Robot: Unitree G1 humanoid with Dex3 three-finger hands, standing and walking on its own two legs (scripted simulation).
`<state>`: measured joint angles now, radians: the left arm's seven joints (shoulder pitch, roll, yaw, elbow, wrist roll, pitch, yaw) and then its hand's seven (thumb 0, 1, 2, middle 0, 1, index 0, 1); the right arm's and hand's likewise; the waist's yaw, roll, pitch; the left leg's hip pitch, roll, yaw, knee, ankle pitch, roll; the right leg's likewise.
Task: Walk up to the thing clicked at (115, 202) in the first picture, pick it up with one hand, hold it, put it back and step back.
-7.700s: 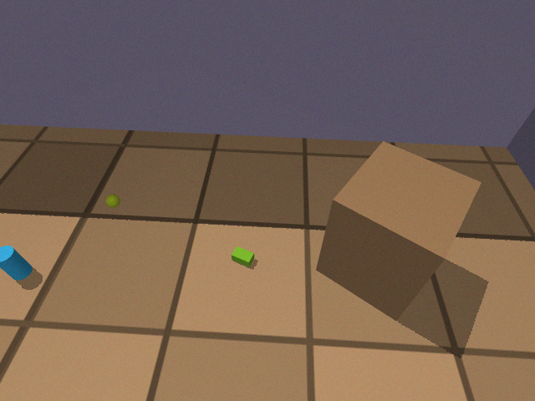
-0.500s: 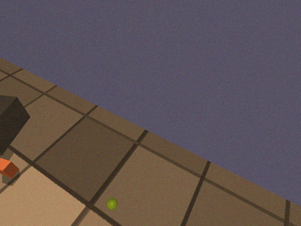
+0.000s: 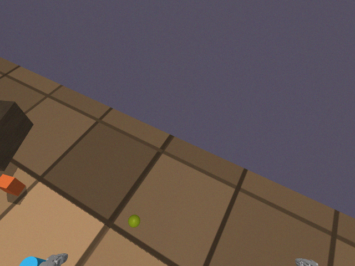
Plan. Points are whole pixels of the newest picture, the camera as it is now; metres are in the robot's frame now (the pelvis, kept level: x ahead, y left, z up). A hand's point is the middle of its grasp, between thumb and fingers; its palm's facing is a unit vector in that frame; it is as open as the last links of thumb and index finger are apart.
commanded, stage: walk up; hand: left
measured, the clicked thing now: (134, 221) +0.41 +0.24 -0.74
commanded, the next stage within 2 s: stand in 1.92 s
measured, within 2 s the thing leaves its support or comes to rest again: neither
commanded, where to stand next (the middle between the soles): +0.02 +0.01 m, yaw -1 degrees
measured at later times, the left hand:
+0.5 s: hand out of the picture +0.03 +0.28 -0.15, palm faces -0.16 -0.93 -0.33, open 7.4 cm
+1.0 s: hand out of the picture +0.11 +0.28 -0.16, palm faces -0.04 -0.91 -0.42, open 7.4 cm
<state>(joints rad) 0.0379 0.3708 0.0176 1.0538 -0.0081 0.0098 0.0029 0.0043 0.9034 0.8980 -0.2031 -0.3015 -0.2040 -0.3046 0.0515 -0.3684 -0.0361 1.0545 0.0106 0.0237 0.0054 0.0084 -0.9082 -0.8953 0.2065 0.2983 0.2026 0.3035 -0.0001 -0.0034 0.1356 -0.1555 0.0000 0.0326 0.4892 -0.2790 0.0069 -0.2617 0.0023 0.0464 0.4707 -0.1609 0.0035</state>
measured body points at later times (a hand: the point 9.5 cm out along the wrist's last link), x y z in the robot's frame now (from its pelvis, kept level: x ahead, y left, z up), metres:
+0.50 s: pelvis -0.05 +0.01 +0.01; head -0.04 +0.04 +0.46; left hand +0.04 +0.33 -0.13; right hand -0.07 -0.31 -0.10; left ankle -0.06 +0.13 -0.74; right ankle -0.04 -0.14 -0.70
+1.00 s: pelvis -0.02 +0.01 -0.03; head +0.02 +0.00 +0.42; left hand +0.11 +0.32 -0.13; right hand +0.03 -0.32 -0.15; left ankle +0.04 +0.13 -0.74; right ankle +0.00 -0.14 -0.74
